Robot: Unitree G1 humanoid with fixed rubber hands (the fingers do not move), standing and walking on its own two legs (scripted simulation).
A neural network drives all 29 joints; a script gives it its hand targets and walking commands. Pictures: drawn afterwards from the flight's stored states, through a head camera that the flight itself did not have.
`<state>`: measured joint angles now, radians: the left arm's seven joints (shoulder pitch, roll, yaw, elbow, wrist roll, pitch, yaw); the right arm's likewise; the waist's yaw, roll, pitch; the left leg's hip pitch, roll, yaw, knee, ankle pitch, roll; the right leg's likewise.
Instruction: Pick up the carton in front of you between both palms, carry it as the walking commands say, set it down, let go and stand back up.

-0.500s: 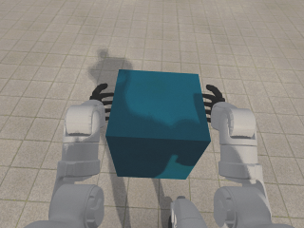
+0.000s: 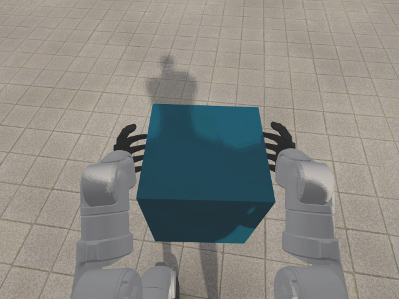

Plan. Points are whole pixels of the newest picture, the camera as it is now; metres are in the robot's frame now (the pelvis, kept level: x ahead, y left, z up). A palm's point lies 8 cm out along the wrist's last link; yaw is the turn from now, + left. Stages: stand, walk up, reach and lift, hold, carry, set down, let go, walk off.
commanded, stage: carry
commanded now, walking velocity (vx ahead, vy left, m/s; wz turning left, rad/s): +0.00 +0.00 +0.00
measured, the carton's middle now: (202, 179) +0.34 +0.01 -0.01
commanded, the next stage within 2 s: hold in 1.56 s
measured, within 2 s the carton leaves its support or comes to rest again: neither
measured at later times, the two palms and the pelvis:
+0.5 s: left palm (137, 110) +0.46 +0.15 +0.08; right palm (277, 115) +0.45 -0.15 +0.08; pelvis +0.19 +0.01 -0.02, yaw -2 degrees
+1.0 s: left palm (147, 125) +0.46 +0.13 +0.04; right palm (278, 128) +0.45 -0.16 +0.04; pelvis +0.18 +0.00 -0.02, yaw -2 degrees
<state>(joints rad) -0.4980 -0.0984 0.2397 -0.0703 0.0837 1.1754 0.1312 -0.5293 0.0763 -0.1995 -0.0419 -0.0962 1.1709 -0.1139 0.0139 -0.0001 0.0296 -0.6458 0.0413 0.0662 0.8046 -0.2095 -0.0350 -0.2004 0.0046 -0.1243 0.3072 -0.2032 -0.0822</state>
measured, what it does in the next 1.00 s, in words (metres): walks ahead: left foot, then right foot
